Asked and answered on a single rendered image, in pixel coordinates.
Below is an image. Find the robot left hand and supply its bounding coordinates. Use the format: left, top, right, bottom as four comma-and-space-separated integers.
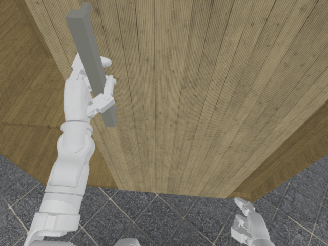
64, 53, 117, 124

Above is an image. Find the handle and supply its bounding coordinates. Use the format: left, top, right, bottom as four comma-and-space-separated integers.
65, 2, 117, 127

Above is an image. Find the robot left forearm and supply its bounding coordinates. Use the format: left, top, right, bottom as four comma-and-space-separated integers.
24, 120, 95, 246

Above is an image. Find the robot right hand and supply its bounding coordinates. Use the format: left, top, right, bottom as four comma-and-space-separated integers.
231, 197, 270, 246

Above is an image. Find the wardrobe door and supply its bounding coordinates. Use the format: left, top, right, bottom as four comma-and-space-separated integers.
25, 0, 328, 199
233, 100, 328, 193

